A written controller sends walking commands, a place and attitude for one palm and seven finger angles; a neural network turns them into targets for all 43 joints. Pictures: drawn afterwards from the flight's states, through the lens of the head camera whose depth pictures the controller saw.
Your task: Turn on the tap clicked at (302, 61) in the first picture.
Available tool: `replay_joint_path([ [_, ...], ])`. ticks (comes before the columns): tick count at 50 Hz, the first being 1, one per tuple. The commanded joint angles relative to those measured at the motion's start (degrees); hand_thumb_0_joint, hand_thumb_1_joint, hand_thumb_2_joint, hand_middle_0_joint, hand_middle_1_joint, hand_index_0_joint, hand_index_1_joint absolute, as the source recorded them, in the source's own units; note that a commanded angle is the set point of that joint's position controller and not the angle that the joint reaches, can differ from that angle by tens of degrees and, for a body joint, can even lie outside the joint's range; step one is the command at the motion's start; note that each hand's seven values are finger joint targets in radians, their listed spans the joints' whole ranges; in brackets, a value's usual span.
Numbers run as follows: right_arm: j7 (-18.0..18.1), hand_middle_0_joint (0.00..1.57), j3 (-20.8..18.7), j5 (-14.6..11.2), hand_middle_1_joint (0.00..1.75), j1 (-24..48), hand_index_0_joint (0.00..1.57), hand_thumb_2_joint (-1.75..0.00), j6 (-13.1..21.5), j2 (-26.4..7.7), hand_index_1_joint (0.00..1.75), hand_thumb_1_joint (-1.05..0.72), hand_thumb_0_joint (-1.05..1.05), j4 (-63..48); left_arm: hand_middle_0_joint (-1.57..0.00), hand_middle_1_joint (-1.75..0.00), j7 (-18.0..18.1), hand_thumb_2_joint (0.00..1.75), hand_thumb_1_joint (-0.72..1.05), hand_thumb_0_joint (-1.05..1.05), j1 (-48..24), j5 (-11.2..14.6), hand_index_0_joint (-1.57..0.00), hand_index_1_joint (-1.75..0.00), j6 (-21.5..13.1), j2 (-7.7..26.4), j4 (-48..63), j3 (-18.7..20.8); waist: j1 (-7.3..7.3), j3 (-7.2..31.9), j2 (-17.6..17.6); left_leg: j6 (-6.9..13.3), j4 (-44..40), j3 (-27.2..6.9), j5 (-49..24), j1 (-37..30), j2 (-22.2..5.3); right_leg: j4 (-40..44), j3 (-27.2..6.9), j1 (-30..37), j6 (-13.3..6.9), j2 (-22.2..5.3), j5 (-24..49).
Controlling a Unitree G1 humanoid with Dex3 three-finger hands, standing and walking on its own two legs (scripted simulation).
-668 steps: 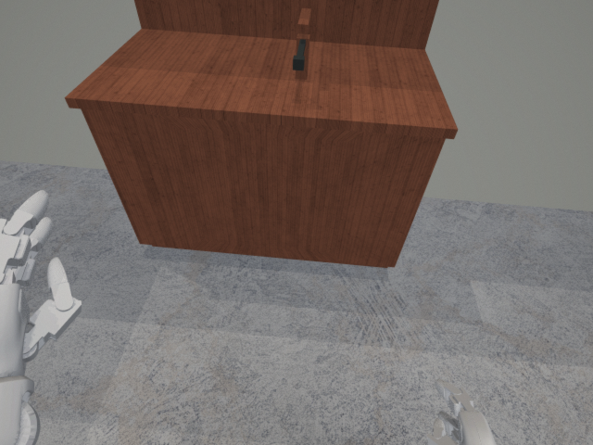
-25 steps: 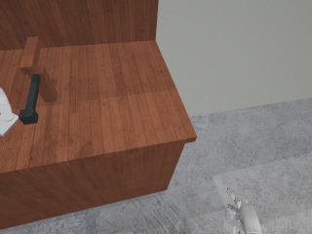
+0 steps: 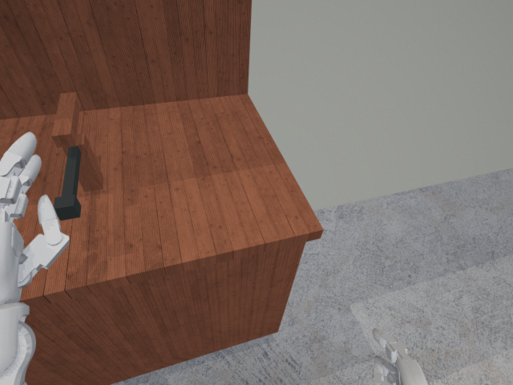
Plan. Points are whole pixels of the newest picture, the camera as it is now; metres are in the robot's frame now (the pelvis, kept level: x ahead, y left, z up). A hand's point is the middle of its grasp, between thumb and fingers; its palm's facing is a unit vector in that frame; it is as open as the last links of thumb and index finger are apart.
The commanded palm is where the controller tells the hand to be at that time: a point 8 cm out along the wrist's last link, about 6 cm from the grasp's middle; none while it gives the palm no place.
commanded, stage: come to a stop and stand still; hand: left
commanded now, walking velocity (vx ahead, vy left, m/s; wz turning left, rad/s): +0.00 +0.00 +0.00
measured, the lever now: (67, 207) +0.33 +0.34 +0.09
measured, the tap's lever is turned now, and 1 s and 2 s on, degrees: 0 0 0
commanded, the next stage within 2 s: look again from close up in 0.04 s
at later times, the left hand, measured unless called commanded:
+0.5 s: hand (92, 206) +0.27 +0.25 +0.17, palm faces +0.39 -0.85 -0.36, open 7.5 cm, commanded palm +0.21 +0.28 +0.18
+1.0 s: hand (100, 246) +0.22 +0.21 +0.17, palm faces +0.36 -0.84 -0.40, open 7.4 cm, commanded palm +0.16 +0.26 +0.18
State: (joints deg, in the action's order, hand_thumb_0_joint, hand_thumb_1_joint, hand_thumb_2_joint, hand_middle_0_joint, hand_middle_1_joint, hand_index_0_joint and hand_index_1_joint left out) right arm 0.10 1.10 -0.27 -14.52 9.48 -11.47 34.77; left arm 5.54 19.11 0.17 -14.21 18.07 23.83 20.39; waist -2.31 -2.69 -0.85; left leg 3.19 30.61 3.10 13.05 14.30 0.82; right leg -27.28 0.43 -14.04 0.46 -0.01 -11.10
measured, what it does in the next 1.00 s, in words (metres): stands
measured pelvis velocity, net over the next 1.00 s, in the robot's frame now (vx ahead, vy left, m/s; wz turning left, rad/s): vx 0.01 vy -0.02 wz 0.01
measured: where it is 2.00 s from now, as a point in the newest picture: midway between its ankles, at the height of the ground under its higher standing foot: outside the picture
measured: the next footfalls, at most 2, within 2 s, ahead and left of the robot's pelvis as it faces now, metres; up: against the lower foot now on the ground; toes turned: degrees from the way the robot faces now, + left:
right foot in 1.44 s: -0.08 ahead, -0.10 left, +0.00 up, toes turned -1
left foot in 1.68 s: -0.13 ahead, +0.11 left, +0.00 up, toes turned +0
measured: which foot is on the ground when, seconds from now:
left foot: down 0.00-1.00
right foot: down 0.00-1.00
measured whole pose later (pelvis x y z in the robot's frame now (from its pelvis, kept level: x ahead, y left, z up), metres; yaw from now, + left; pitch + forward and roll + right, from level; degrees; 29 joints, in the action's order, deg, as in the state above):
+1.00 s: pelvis +0.01 -0.02 +0.00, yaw +1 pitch +1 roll -2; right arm 2.4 -0.8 0.1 -8.9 5.1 -12.4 31.4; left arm 5.9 26.3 3.2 -13.7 20.6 30.5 20.4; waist -1.4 -4.8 0.7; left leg 0.2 34.1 0.4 15.4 20.2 -0.4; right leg -27.4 1.6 -19.1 -1.3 1.9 -9.1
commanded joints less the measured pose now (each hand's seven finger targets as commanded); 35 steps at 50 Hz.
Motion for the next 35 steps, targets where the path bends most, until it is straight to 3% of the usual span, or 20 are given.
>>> replay_joint_path([
  [1,0.92,0.2,-3.04,-0.23,0.3,6.42,0.2,-0.9,2.79,-7.1,0.3,-0.9,0.0,-9.75,-0.2,-0.3,0.55,0.9,0.9,0.0,-3.88,0.32,-0.2,-0.3,-2.23,10.43,7.36,4.65,1.09,-0.08,-2.63,-1.6,-8.62,-5.19,16.26,5.34,-2.97,12.28,-7.43,-2.0,-2.46,-3.28,-18.04],
  [2,0.98,0.2,-3.0,-0.18,0.3,6.93,0.2,-0.9,2.56,-7.23,0.3,-0.9,0.0,-9.54,-0.2,-0.3,0.46,0.9,0.9,0.0,-4.75,0.37,-0.2,-0.3,-2.2,11.84,8.86,5.82,1.24,-0.13,-0.81,-2.01,-8.53,-5.12,14.72,3.12,-2.79,12.93,-7.38,-4.12,-2.76,-3.33,-18.62],
  [3,1.17,0.2,-2.82,-0.03,0.3,7.12,0.2,-0.9,2.49,-6.93,0.3,-0.9,0.0,-9.77,-0.2,-0.3,0.37,0.9,0.9,0.0,-5.33,0.54,-0.2,-0.3,-2.28,11.1,9.48,5.15,1.48,0.5,-0.05,-1.85,-9.26,-5.6,13.75,2.22,-3.06,12.49,-7.03,-3.78,-2.68,-3.14,-17.52],
  [7,1.45,0.2,-2.75,-0.13,0.3,7.65,0.2,-0.9,3.22,-6.83,0.3,-0.9,0.0,-9.95,-0.2,-0.3,0.69,0.9,0.9,0.0,-5.95,0.68,-0.2,-0.3,-2.9,12.52,14.03,6.38,0.82,5.9,6.22,-1.63,-13.31,-6.99,9.49,0.98,-5.15,7.05,-3.84,3.88,-1.6,-1.11,-5.92],
  [10,1.43,0.2,-2.79,-0.1,0.3,7.26,0.2,-0.9,3.45,-6.8,0.3,-0.9,0.0,-10.61,-0.2,-0.3,0.83,0.9,0.9,0.0,-5.53,0.57,-0.2,-0.3,-3.0,10.96,16.09,4.79,0.59,7.27,8.46,-1.25,-14.88,-8.22,8.73,2.83,-6.15,4.22,-2.68,8.38,-1.38,-0.68,-0.25],
  [13,1.27,0.2,-2.93,-0.03,0.3,6.94,0.2,-0.9,3.46,-6.88,0.3,-0.9,0.0,-10.32,-0.2,-0.3,0.93,0.9,0.9,0.0,-3.65,0.87,-0.2,-0.3,-2.73,10.57,15.92,4.48,0.71,8.46,5.96,-2.19,-12.22,-6.87,-0.9,-0.17,-5.38,4.26,-2.18,8.47,-1.54,-1.11,6.06],
  [19,1.19,0.2,-3.57,-0.43,0.3,6.49,0.2,-0.9,1.86,-7.14,0.3,-0.9,0.0,-10.19,-0.2,-0.3,1.02,0.9,0.9,0.0,0.32,1.75,-0.2,-0.3,-1.55,10.42,14.15,4.82,1.01,10.44,4.22,-4.11,-7.97,-5.38,-17.82,-4.91,-5.28,3.61,-1.96,8.83,-1.9,-2.48,15.79],
  [22,1.49,0.2,-3.42,-0.7,0.3,7.44,0.2,-0.9,0.88,-6.92,0.3,-0.9,0.0,-10.29,-0.2,-0.3,1.21,0.9,0.9,0.0,1.76,2.01,-0.2,-0.3,-0.96,11.71,14.15,6.37,1.05,10.58,4.26,-4.62,-7.4,-5.06,-21.3,-6.18,-5.47,3.38,-1.46,8.41,-1.86,-2.6,17.25],
  [23,1.44,0.2,-3.36,-0.47,0.3,6.91,0.2,-0.9,0.4,-7.09,0.3,-0.9,0.0,-10.21,-0.2,-0.3,1.01,0.9,0.9,0.0,1.95,2.22,-0.2,-0.3,-0.92,10.5,13.68,5.22,1.2,10.55,3.9,-4.58,-7.65,-5.18,-21.5,-5.71,-5.52,3.21,-0.93,8.58,-1.77,-2.46,16.68],
  [27,1.83,0.2,-3.35,-0.8,0.3,8.08,0.2,-0.9,-0.29,-6.75,0.3,-0.9,0.0,-10.95,-0.2,-0.3,1.38,0.9,0.9,0.0,1.78,2.43,-0.2,-0.3,-0.68,12.75,16.71,7.0,1.04,10.81,4.28,-4.55,-7.45,-5.36,-21.86,-6.16,-5.68,2.96,-1.05,9.18,-1.87,-2.79,16.97],
  [28,1.91,0.2,-3.22,-0.54,0.3,7.85,0.2,-0.9,-0.56,-6.84,0.3,-0.9,0.0,-11.21,-0.2,-0.3,1.36,0.9,0.9,0.0,2.41,2.68,-0.2,-0.3,-0.62,11.68,16.23,6.15,1.08,10.6,3.86,-4.28,-7.52,-5.43,-22.27,-5.63,-5.64,3.33,-0.99,9.21,-1.77,-2.67,17.45],
  [32,2.47,0.2,-3.35,-0.81,0.3,8.52,0.2,-0.9,-0.38,-6.46,0.3,-0.9,0.0,-11.59,-0.2,-0.3,1.82,0.9,0.9,0.0,2.46,2.83,-0.2,-0.3,-0.75,13.03,18.56,7.2,0.8,10.53,5.81,-4.73,-6.34,-5.67,-28.12,-6.75,-6.81,2.01,-1.48,7.91,-1.83,-3.05,20.29],
  [35,2.5,0.2,-3.48,-0.52,0.3,7.84,0.2,-0.9,-0.82,-6.7,0.3,-0.9,0.0,-11.83,-0.2,-0.3,1.84,0.9,0.9,0.0,3.2,3.15,-0.2,-0.3,-0.93,11.92,16.81,6.55,0.66,11.08,5.08,-3.82,-5.63,-5.63,-26.59,-5.21,-7.54,1.86,-2.33,8.37,-1.8,-3.65,20.96],
])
